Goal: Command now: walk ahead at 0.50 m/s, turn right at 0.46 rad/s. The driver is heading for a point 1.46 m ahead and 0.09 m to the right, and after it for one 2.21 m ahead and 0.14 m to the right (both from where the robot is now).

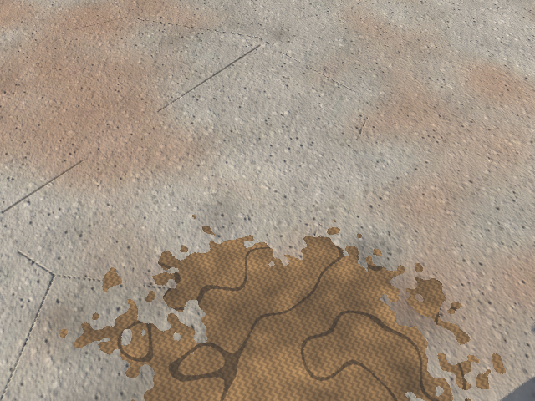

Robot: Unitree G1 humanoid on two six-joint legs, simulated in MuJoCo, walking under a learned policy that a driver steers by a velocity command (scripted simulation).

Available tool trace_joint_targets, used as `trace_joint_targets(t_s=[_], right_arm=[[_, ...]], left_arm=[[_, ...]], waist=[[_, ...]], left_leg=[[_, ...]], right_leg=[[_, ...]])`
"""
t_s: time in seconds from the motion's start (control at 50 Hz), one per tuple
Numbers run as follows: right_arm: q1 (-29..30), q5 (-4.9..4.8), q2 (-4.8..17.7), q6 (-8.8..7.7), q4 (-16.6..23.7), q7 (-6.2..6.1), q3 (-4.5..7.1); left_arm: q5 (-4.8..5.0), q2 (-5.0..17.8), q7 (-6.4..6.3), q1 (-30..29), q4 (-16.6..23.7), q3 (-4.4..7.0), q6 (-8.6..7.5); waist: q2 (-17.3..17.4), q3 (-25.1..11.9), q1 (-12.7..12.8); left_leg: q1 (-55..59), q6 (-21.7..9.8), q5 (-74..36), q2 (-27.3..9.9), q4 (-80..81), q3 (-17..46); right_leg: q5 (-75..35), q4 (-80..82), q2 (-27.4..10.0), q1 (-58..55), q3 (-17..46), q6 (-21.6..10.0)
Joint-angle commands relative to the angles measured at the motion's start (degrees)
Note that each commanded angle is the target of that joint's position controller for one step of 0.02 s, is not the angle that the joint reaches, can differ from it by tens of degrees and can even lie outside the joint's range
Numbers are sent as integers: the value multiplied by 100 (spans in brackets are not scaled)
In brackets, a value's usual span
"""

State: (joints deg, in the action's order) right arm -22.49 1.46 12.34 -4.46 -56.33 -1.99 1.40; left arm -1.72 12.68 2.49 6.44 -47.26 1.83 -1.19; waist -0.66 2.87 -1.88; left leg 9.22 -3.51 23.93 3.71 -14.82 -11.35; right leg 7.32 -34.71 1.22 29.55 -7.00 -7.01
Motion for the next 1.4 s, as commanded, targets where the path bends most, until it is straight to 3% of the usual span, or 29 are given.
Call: trace_joint_targets(t_s=[0.02,0.04,0.06,0.08,0.12,0.16,0.2,0.3,0.44,0.5,0.54,0.56,0.58,0.6,0.62,0.66,0.76,0.9,0.94,1.0,1.04,1.06,1.08,1.1,1.12,1.16,1.2,1.26,1.4], right_arm=[[164,6,1172,37,308,-53,238],[266,-28,1019,-3,525,-2,193],[95,-106,592,-65,879,133,145],[555,16,859,-125,938,165,156],[746,-73,836,-225,1042,198,147],[617,103,720,-13,1040,213,113],[629,154,647,167,1110,245,99],[1728,112,637,241,1559,284,71],[2659,44,615,126,1876,361,-20],[2009,17,857,70,1705,333,66],[582,7,1077,13,1238,223,194],[-336,107,1383,-17,1084,150,279],[-585,158,2019,29,990,170,465],[-115,-98,1561,121,992,266,400],[459,-140,1218,138,1127,304,334],[632,-78,890,98,1064,312,244],[221,-156,1075,24,796,255,315],[-428,-135,1132,95,687,237,412],[-536,-100,1136,136,666,207,423],[-392,-59,1166,218,764,138,458],[-11,-143,1229,202,906,130,490],[41,-239,1017,146,1088,157,440],[-651,-269,478,159,1178,102,338],[-1152,-235,906,281,1138,13,413],[-875,-85,1089,408,955,9,458],[-213,-23,907,513,1060,153,449],[-175,-4,729,638,1063,247,402],[-80,-35,674,694,1097,258,369],[683,-45,595,796,1229,259,153]], left_arm=[[-67,813,-79,1677,-151,298,-110],[-117,1324,-164,2365,-260,475,-104],[-20,1747,-181,1913,-140,587,-38],[180,1590,-160,1750,-159,578,-16],[137,990,-197,1248,-142,421,-19],[167,815,-248,975,-107,340,-102],[190,961,-234,1107,-142,361,-212],[196,1127,-226,1604,-179,412,-215],[100,1053,-313,2177,-334,341,-229],[47,1222,-359,1829,-300,348,-295],[12,1262,-329,1678,-326,338,-314],[25,1021,-314,1721,-193,253,-336],[190,560,-256,2496,-149,177,-338],[-37,965,-274,2254,-186,208,-346],[-63,1014,-247,1662,-58,214,-359],[-78,893,-191,1111,123,161,-372],[-119,679,-137,926,302,43,-154],[-26,584,-118,-683,869,-65,-165],[14,575,-151,-872,968,-80,-207],[43,692,-230,-512,918,-56,-304],[11,908,-322,309,701,20,-410],[-82,1276,-399,993,626,109,-485],[-107,1632,-429,1293,695,159,-417],[76,1681,-400,1287,691,267,-257],[116,1084,-388,902,834,141,-195],[59,626,-398,437,846,-15,-173],[53,733,-407,444,727,22,-194],[34,779,-371,486,620,47,-251],[9,974,-295,645,370,114,-22]], waist=[[559,-863,991],[-119,-1373,1284],[-1454,-1649,671],[-276,-1353,800],[420,-230,363],[307,-103,51],[129,-158,-2],[-164,-25,361],[-318,-34,797],[-435,-140,386],[-239,-831,-284],[196,-1461,-601],[1649,-1938,-211],[1035,-1542,-86],[503,-660,38],[185,-174,153],[458,-265,319],[470,-52,-200],[474,-53,-242],[610,-306,-65],[485,-573,402],[22,-1183,636],[-1071,-1867,330],[-1445,-2480,254],[-512,-1771,139],[-448,-852,83],[-767,-679,7],[-633,-907,-91],[-952,-767,156]], left_leg=[[-639,-160,-7031,-1643,-3140,9],[-1885,-78,-4536,-1254,-5099,-105],[-4456,203,619,175,-7040,516],[-5067,97,184,-284,-7102,1545],[-4869,146,-535,-742,-6121,1459],[-4279,356,-613,-921,-5468,1430],[-4156,523,-680,-931,-5047,1275],[-4643,743,-1745,-910,-3573,1090],[-4569,413,-2388,-636,-2039,968],[-3581,23,-1831,-411,-1545,921],[-1951,-281,-1725,-173,-1124,818],[-632,-589,-1223,-1162,-1108,1963],[707,-1579,-1101,-2588,-601,4942],[361,-1611,-500,-2470,-42,5778],[-418,-1490,-381,-2241,-39,4745],[-1320,-1201,-1616,-1660,127,3670],[-1861,-1197,-2628,-1178,373,2927],[-1661,-948,-2543,-969,334,2956],[-1506,-838,-3849,-939,-137,2902],[-1472,-476,-4766,-830,-924,3045],[-1754,-179,-4647,-474,-1865,3047],[-2404,8,-3409,-207,-3047,2805],[-3458,84,1189,427,-4492,2011],[-3866,78,1638,394,-5427,1634],[-3982,140,1088,46,-5699,1716],[-3901,338,486,-120,-5420,1629],[-3553,458,147,-104,-5294,1532],[-3346,473,-33,-27,-4888,1561],[-2340,337,-221,-151,-2529,1080]], right_leg=[[437,598,429,-1951,42,-539],[766,848,-691,-3233,1513,-990],[156,1486,-2073,-4630,4810,-1971],[205,1724,-1962,-4390,4491,-1899],[-441,2062,-1613,-2897,3320,-1386],[-1079,2205,-1083,-2128,2568,-1094],[-1631,2245,-856,-1893,2274,-1060],[-1771,2276,-553,-2080,2186,-724],[-2522,1981,-814,-3208,2249,-481],[-3649,1581,-1010,-3378,2052,-244],[-4432,-63,-714,-3255,1608,-68],[-2905,-1593,-461,-2354,1377,20],[1194,-3685,666,-352,826,356],[1988,-4091,423,435,1194,271],[1458,-4003,47,687,1216,280],[1052,-3337,-288,471,1124,369],[919,-2338,-433,192,848,794],[-416,-514,-369,444,753,1031],[-418,-230,-179,285,714,994],[-194,303,98,-560,835,820],[-795,1198,51,-1809,912,624],[-1618,1133,-948,-3102,1641,359],[-4494,516,-2704,-4345,2953,-46],[-4359,666,-3136,-4279,4049,-747],[-3464,942,-2680,-3528,3490,-646],[-3201,1348,-1910,-2497,2230,-364],[-3511,1539,-1589,-1957,1626,-394],[-3654,1571,-1599,-1861,1350,-544],[-1083,1690,-1462,-1374,1259,-490]])
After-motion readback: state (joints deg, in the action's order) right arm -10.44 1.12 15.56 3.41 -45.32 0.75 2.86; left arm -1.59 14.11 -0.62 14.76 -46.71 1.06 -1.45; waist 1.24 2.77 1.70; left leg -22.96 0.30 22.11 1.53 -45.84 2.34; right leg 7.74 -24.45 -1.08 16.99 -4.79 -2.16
